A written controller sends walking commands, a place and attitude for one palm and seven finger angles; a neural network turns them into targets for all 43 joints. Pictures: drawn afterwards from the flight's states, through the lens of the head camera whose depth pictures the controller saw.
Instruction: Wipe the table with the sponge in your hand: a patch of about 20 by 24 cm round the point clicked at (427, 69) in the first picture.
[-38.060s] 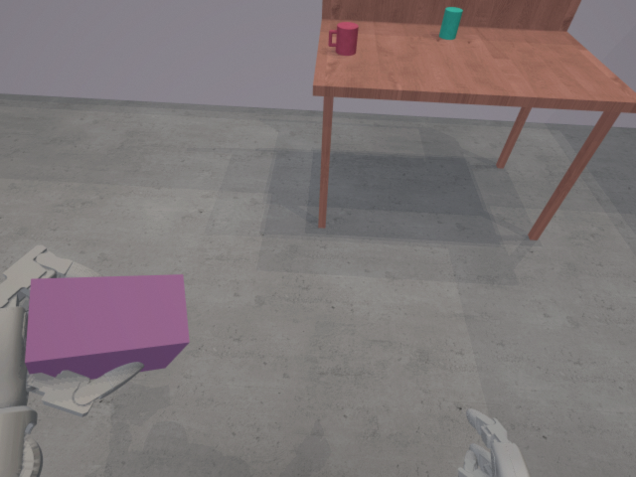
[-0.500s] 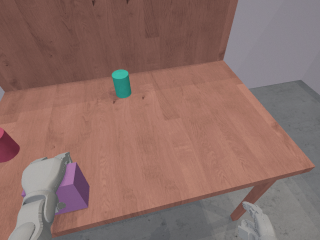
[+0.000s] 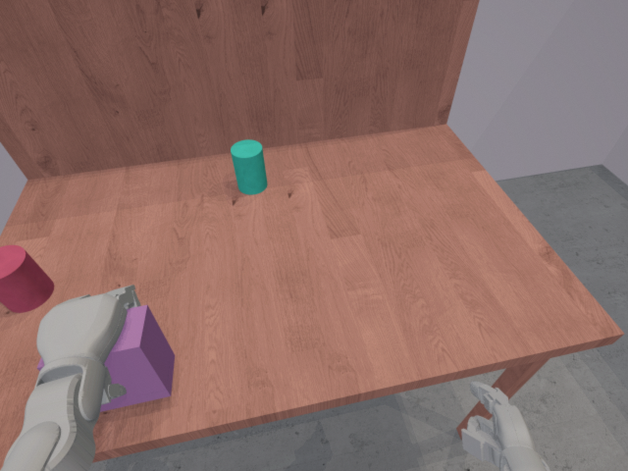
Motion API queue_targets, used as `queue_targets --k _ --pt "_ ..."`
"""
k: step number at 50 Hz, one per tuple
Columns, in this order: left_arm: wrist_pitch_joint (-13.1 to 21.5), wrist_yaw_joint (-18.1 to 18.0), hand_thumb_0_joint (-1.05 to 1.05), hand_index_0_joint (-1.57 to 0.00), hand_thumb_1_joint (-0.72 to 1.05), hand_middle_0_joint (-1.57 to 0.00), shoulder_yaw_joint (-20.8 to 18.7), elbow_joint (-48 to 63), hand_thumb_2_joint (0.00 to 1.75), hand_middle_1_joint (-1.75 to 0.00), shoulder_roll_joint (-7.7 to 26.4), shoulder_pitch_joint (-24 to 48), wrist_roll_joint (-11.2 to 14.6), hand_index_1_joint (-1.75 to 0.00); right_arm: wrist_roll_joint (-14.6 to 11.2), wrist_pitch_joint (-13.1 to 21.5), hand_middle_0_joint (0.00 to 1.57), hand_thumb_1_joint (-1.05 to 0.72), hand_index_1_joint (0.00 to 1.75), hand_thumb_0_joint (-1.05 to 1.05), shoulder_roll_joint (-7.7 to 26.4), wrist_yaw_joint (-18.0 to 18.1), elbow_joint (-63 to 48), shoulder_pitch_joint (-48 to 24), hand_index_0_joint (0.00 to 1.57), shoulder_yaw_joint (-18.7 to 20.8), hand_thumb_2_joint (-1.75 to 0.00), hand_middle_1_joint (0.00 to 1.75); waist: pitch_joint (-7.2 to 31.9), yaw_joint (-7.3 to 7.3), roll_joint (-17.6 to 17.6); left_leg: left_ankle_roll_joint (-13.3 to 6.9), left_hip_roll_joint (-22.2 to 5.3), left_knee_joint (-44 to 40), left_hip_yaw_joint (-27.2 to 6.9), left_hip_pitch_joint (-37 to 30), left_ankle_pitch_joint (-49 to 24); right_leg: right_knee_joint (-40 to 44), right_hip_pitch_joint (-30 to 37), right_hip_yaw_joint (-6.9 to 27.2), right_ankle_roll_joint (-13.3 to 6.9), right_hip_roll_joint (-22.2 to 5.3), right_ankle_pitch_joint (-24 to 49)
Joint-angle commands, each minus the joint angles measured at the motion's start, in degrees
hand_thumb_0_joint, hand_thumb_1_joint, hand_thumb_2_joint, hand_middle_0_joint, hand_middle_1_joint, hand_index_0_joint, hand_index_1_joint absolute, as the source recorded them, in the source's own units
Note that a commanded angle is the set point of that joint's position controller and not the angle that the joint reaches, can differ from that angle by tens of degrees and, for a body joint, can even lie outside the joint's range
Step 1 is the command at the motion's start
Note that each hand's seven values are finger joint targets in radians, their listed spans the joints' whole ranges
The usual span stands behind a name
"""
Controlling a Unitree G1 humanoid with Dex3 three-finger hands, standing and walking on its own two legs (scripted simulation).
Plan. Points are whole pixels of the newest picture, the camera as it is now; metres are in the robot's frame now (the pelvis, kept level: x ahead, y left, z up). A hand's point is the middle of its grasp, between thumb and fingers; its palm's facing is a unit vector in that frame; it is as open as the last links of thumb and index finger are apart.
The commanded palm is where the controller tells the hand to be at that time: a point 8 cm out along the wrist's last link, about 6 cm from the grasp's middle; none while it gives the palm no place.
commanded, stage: lift the sponge slowly off the table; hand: left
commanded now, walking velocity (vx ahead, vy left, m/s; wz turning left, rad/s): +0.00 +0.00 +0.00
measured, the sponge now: (121, 368) +0.22 +0.31 -0.02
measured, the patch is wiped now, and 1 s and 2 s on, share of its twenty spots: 1.00 1.00 1.00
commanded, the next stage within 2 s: bring the sponge back beside the body in 0.98 s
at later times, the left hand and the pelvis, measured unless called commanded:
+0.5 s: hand (96, 341) +0.22 +0.30 +0.07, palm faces -0.02 -0.10 -0.99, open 10.4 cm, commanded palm +0.20 +0.30 +0.13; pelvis -0.01 +0.00 +0.00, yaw +0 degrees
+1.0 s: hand (84, 328) +0.22 +0.31 +0.10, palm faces +0.00 -0.08 -1.00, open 10.4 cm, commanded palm +0.19 +0.30 +0.16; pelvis -0.01 -0.01 +0.01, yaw +0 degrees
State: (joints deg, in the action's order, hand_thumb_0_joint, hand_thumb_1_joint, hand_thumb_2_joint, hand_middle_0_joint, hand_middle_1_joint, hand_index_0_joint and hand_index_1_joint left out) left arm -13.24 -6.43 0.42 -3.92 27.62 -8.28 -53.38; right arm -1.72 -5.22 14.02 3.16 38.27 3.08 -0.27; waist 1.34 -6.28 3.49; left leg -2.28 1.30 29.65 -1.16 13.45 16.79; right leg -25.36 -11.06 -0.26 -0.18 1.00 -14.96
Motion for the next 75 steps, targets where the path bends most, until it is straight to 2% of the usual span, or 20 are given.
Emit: queue_targets --k 1,10,13,19,22,25,27,36,37,39,43,45,47,53,54,58,63,66,73,75 --pt "1.15 -1.83 0.00 -1.20 0.10 -1.20 -6.94 14.29 1.30 -1.60 11.90 10.69 -1.20 -1.60 0.11 3.06 0.20 -0.90 0.30 0.00 7.28 0.40 -9.48 -8.87 0.20 2.45 -0.90 0.30 11.43 0.15 2.07 -0.03 -0.15 -3.87 -3.25 -6.20 -20.14 2.40 2.43 1.89 -4.61 1.22 15.77" --pt "-0.26 -1.45 0.00 -1.20 0.10 -1.20 -10.62 14.70 1.30 -1.60 15.10 8.65 -0.52 -1.60 -0.18 2.62 0.20 -0.90 0.30 0.00 7.73 0.45 -9.46 -9.84 0.20 2.13 -0.90 0.30 9.81 -0.72 0.71 -0.14 0.07 -5.14 -3.18 -6.23 -19.32 3.80 4.27 2.36 -4.62 0.97 15.65" --pt "-0.10 -0.79 0.00 -1.20 0.10 -1.20 -9.57 19.04 1.30 -1.60 14.49 10.04 0.06 -1.60 -0.29 2.82 0.20 -0.90 0.30 0.00 7.48 0.50 -10.31 -10.50 0.20 1.93 -0.90 0.30 11.51 -0.49 2.43 -0.30 0.00 -5.59 -3.40 -7.58 -19.40 3.91 5.24 2.16 -4.53 1.03 15.15" --pt "-0.25 0.79 0.00 -1.20 0.10 -1.20 -7.66 19.15 1.30 -1.60 13.03 10.56 0.66 -1.60 -0.28 3.29 0.20 -0.90 0.30 0.00 7.16 0.59 -10.10 -10.84 0.20 1.65 -0.90 0.30 8.08 0.21 1.07 -0.30 -0.29 -6.43 -3.50 -7.55 -17.62 5.38 3.87 2.38 -4.40 1.01 12.49" --pt "-0.46 1.31 0.00 -1.20 0.10 -1.20 -9.81 19.71 1.30 -1.60 15.99 12.46 0.51 -1.60 -0.33 3.05 0.20 -0.90 0.30 0.00 7.72 0.70 -9.92 -11.57 0.20 1.33 -0.90 0.30 8.41 0.00 1.37 -0.20 -0.36 -7.27 -3.96 -8.04 -16.62 5.94 4.58 3.35 -4.59 1.27 11.60" --pt "-0.64 1.52 0.00 -1.20 0.10 -1.20 -8.45 19.24 1.30 -1.60 14.65 13.56 0.01 -1.60 -0.24 3.22 0.20 -0.90 0.30 0.00 7.39 0.92 -9.66 -11.42 0.20 1.22 -0.90 0.30 8.89 -0.45 2.61 -0.19 -0.08 -7.30 -3.69 -9.04 -18.38 6.27 5.12 2.22 -4.62 0.98 12.77" --pt "-0.85 1.64 0.00 -1.20 0.10 -1.20 -10.88 19.84 1.30 -1.60 16.98 11.97 0.77 -1.60 -0.45 3.19 0.20 -0.90 0.30 0.00 7.67 0.71 -10.01 -11.94 0.20 1.28 -0.90 0.30 8.82 -0.49 2.30 -0.09 -0.29 -7.90 -3.88 -8.49 -17.34 6.26 6.20 3.41 -4.76 1.19 12.29" --pt "-2.75 4.07 0.00 -1.20 0.10 -1.20 -9.44 19.04 1.30 -1.60 16.32 13.19 1.44 -1.60 -0.63 2.49 0.20 -0.90 0.30 0.00 7.75 0.65 -10.18 -12.48 0.20 0.63 -0.90 0.30 8.24 -0.47 1.85 -0.26 0.01 -8.36 -3.34 -8.52 -18.03 7.00 6.91 2.31 -4.35 0.41 13.21" --pt "-2.37 4.20 0.00 -1.20 0.10 -1.20 -11.67 21.42 1.30 -1.60 18.72 13.34 1.81 -1.60 -0.68 2.85 0.20 -0.90 0.30 0.00 8.03 0.64 -10.66 -13.04 0.20 0.65 -0.90 0.30 9.17 -0.58 2.23 -0.30 -0.04 -8.43 -3.70 -9.05 -17.61 6.89 7.77 3.60 -4.65 0.85 13.26" --pt "-2.02 4.83 0.00 -1.20 0.10 -1.20 -9.93 21.63 1.30 -1.60 16.68 12.65 1.79 -1.60 -0.57 3.02 0.20 -0.90 0.30 0.00 7.42 0.68 -10.83 -12.58 0.20 0.52 -0.90 0.30 9.39 -0.44 0.80 -0.43 0.10 -7.87 -3.40 -9.35 -19.11 6.75 7.83 2.55 -4.31 0.43 14.69" --pt "-1.79 5.36 0.00 -1.20 0.10 -1.20 -12.14 23.80 1.30 -1.60 19.04 13.31 2.08 -1.60 -0.46 2.98 0.20 -0.90 0.30 0.00 7.81 0.65 -10.99 -12.40 0.20 0.34 -0.90 0.30 10.23 -0.87 1.55 -0.61 0.12 -7.86 -3.37 -9.95 -19.64 6.67 8.54 2.45 -4.45 0.43 15.60" --pt "-2.27 5.62 0.00 -1.20 0.10 -1.20 -12.31 20.13 1.30 -1.60 18.91 11.68 2.12 -1.60 -0.51 2.52 0.20 -0.90 0.30 0.00 8.13 0.80 -10.13 -12.22 0.20 0.32 -0.90 0.30 7.17 -0.65 -0.41 -0.46 0.17 -7.76 -3.25 -8.99 -19.03 7.38 6.96 2.69 -4.25 0.26 15.30" --pt "-2.14 5.73 0.00 -1.20 0.10 -1.20 -11.93 22.52 1.30 -1.60 18.62 12.63 2.57 -1.60 -0.78 2.72 0.20 -0.90 0.30 0.00 8.07 0.62 -10.80 -13.20 0.20 0.54 -0.90 0.30 6.97 -0.19 1.11 -0.32 -0.12 -8.34 -3.52 -8.99 -17.19 7.60 6.61 4.14 -4.45 0.72 13.29" --pt "-1.31 6.00 0.00 -1.20 0.10 -1.20 -11.01 21.87 1.30 -1.60 18.53 16.52 1.81 -1.60 -0.68 3.29 0.20 -0.90 0.30 0.00 7.81 1.15 -10.68 -12.36 0.20 0.13 -0.90 0.30 9.08 -0.35 1.99 -0.57 0.04 -8.41 -3.29 -9.81 -16.96 7.57 6.69 2.04 -4.45 0.62 11.51" --pt "-1.15 5.93 0.00 -1.20 0.10 -1.20 -8.72 21.31 1.30 -1.60 16.32 16.72 1.74 -1.60 -0.76 3.43 0.20 -0.90 0.30 0.00 7.43 1.20 -10.43 -12.36 0.20 0.27 -0.90 0.30 7.71 0.47 1.64 -0.35 -0.11 -8.35 -3.20 -9.60 -16.96 7.81 5.54 2.29 -4.18 0.64 11.26" --pt "-0.92 5.28 0.00 -1.20 0.10 -1.20 -10.65 22.16 1.30 -1.60 18.63 19.38 0.94 -1.60 -0.56 3.70 0.20 -0.90 0.30 0.00 7.64 1.39 -10.61 -12.58 0.20 0.12 -0.90 0.30 10.25 -0.36 2.29 -0.57 0.13 -8.71 -3.26 -10.18 -16.71 7.68 7.33 2.37 -4.61 0.66 11.16" --pt "-2.15 4.60 0.00 -1.20 0.10 -1.20 -12.44 23.53 1.30 -1.60 18.69 12.83 1.61 -1.60 -0.36 3.34 0.20 -0.90 0.30 0.00 7.71 0.48 -11.12 -13.03 0.20 0.29 -0.90 0.30 11.84 -1.68 1.90 -0.32 0.24 -8.57 -3.34 -9.45 -19.50 6.43 10.01 2.78 -4.72 0.48 15.01" --pt "-3.66 4.84 0.00 -1.20 0.10 -1.20 -11.61 23.03 1.30 -1.60 17.99 10.60 2.14 -1.60 -0.57 2.50 0.20 -0.90 0.30 0.00 7.99 0.00 -10.68 -12.98 0.20 0.52 -0.90 0.30 8.53 -0.90 0.88 0.04 -0.25 -8.53 -3.40 -8.45 -19.74 6.71 8.16 3.01 -4.31 0.28 15.69" --pt "-4.36 6.11 0.00 -1.20 0.10 -1.20 -10.15 27.32 1.30 -1.60 17.48 12.51 2.11 -1.60 -0.61 3.34 0.20 -0.90 0.30 0.00 7.76 0.34 -12.17 -13.31 0.20 -0.14 -0.90 0.30 9.91 -0.79 1.49 -0.70 -0.21 -8.35 -3.49 -9.83 -18.34 6.68 7.98 2.14 -4.29 0.46 13.21" --pt "-4.09 6.23 0.00 -1.20 0.10 -1.20 -10.14 25.65 1.30 -1.60 17.11 10.09 1.93 -1.60 -0.52 3.13 0.20 -0.90 0.30 0.00 7.90 0.40 -11.42 -12.97 0.20 -0.05 -0.90 0.30 7.58 -0.80 0.94 -0.47 -0.35 -8.28 -3.76 -9.62 -18.70 7.15 6.80 2.42 -4.27 0.48 13.42"
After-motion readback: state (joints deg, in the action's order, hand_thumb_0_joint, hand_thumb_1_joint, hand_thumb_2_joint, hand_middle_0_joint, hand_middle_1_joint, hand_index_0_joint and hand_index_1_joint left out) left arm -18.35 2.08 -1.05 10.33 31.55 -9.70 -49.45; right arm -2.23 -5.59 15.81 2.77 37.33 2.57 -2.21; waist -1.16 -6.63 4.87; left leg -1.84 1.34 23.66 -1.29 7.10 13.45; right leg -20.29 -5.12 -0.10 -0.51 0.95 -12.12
